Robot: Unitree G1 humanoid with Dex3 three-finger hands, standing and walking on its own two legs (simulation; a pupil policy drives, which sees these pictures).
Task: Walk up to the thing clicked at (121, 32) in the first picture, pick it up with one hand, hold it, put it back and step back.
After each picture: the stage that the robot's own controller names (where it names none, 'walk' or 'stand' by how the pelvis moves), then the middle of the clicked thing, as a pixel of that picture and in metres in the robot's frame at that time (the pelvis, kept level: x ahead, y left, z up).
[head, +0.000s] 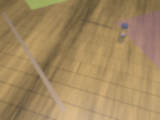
stand; (122, 33) +1.45 -0.48 -0.65
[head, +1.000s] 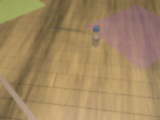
walk; (95, 36) +1.39 -0.08 -0.63
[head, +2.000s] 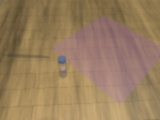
walk; (62, 67) +0.90 +0.20 -0.63
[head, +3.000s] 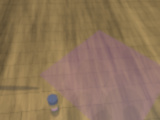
walk; (53, 106) +0.54 +0.19 -0.64
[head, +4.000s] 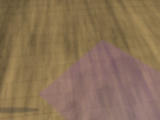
stand; out of the picture +0.35 +0.19 -0.64
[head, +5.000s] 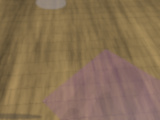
stand; out of the picture +0.35 +0.17 -0.66
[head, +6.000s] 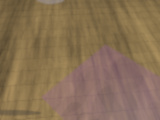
stand; out of the picture +0.34 +0.18 -0.66
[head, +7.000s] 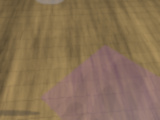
stand; out of the picture +0.34 +0.19 -0.66
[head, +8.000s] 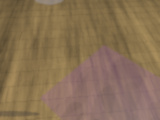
stand; out of the picture +0.34 +0.19 -0.66
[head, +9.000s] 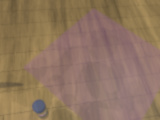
go down; (41, 110) +0.37 +0.21 -0.56
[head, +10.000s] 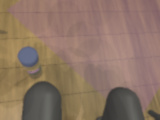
go down; (32, 65) +0.42 +0.24 -0.27
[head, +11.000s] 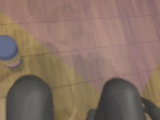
close in; (11, 57) +0.40 +0.26 -0.21
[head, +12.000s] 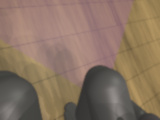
close; out of the picture +0.38 +0.29 -0.15
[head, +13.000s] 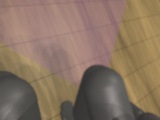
lift; out of the picture +0.38 +0.29 -0.15
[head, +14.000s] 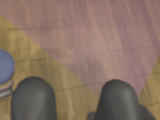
lift; out of the picture +0.31 +0.26 -0.05
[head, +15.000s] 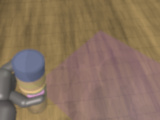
hold; (33, 87) +0.31 +0.15 +0.07
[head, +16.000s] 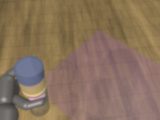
hold; (35, 91) +0.31 +0.16 +0.03
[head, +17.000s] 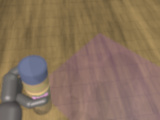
hold; (38, 90) +0.31 +0.15 +0.03
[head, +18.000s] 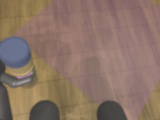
crouch; (22, 68) +0.38 +0.19 -0.05
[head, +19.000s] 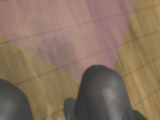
lower; out of the picture +0.39 +0.28 -0.17
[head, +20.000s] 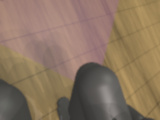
lower; out of the picture +0.40 +0.30 -0.16
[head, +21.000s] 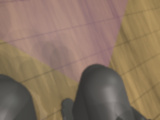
lower; out of the picture +0.39 +0.29 -0.15
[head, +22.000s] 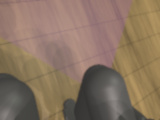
lower; out of the picture +0.37 +0.29 -0.16
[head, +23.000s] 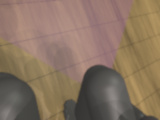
loosen; out of the picture +0.36 +0.29 -0.16
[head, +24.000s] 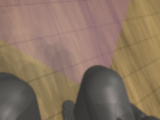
withdraw; out of the picture +0.37 +0.29 -0.16
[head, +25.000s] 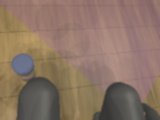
walk; (26, 70) +0.38 +0.24 -0.24
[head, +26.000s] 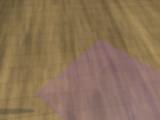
stand; out of the picture +0.31 +0.19 -0.59
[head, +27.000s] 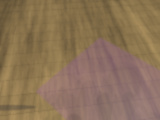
stand; out of the picture +0.33 +0.21 -0.59
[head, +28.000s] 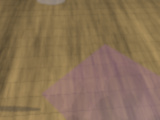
stand; out of the picture +0.35 +0.19 -0.64
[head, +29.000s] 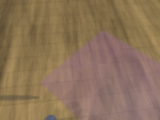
walk; out of the picture +0.37 +0.20 -0.64
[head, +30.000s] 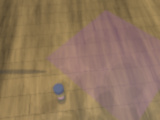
walk; (60, 94) +0.52 +0.17 -0.63
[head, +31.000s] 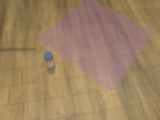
walk; (49, 63) +0.81 +0.24 -0.63
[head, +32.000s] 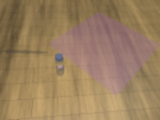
stand; (59, 65) +0.93 +0.19 -0.65
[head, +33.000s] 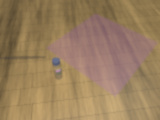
stand; (57, 69) +0.93 +0.23 -0.66
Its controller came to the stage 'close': yes
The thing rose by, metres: 0.67
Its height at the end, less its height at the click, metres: +0.00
